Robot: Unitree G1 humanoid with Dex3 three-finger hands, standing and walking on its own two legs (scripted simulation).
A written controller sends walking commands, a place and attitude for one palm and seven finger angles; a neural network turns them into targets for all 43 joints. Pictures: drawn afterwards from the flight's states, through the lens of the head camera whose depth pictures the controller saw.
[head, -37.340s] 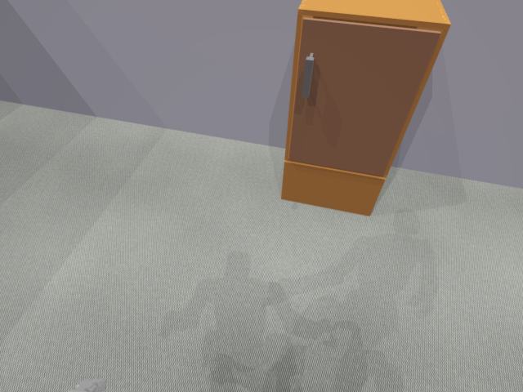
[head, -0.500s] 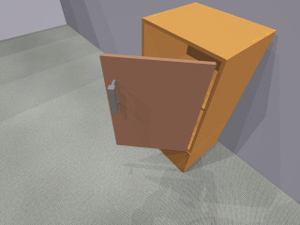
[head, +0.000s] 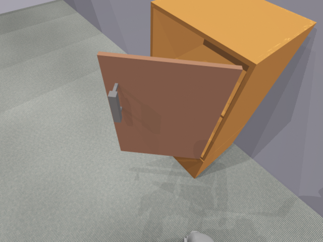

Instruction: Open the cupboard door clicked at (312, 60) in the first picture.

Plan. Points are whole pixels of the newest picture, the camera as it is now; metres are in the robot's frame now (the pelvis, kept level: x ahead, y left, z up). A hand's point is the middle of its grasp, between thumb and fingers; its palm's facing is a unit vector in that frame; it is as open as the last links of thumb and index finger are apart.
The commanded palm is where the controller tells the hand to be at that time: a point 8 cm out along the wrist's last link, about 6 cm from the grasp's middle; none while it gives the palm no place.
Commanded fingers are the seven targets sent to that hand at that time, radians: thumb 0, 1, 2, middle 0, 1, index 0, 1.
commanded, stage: come to a stop and stand still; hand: left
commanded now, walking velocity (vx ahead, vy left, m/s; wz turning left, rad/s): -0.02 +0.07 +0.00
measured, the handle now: (117, 103) +0.54 +0.19 -0.05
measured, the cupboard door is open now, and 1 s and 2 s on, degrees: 44 44 44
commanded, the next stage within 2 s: look again from close up in 0.72 s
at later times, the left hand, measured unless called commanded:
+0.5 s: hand out of the picture +0.02 +0.18 -0.19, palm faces +0.07 -0.98 -0.20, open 7.3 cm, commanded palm none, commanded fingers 0.00 0.90 0.90 -0.20 -0.30 -0.20 -0.30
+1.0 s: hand out of the picture +0.01 +0.15 -0.17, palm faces -0.02 -0.97 -0.25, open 7.2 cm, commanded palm none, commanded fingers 0.00 0.90 0.90 -0.20 -0.30 -0.20 -0.30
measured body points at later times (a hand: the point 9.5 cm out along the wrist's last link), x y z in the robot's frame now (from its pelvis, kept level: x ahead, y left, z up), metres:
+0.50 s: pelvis -0.03 -0.01 -0.01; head -0.01 +0.02 +0.44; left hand +0.01 +0.23 -0.17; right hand +0.03 -0.25 -0.15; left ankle -0.05 +0.09 -0.74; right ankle +0.04 -0.14 -0.74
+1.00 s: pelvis -0.03 -0.03 -0.01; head -0.01 -0.05 +0.44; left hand +0.01 +0.20 -0.15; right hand -0.05 -0.23 -0.18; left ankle -0.05 +0.09 -0.74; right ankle -0.03 -0.14 -0.74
